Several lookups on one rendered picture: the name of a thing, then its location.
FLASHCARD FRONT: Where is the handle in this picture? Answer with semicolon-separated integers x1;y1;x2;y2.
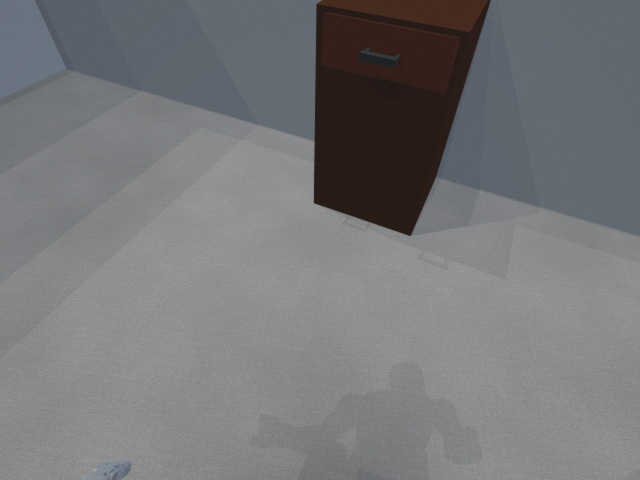
359;47;401;68

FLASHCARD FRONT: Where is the cabinet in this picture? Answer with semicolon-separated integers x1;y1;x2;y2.
314;0;491;236

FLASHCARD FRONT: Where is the left robot hand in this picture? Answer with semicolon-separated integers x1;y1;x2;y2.
81;460;131;480

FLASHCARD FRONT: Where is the drawer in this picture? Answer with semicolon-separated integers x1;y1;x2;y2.
322;12;461;92

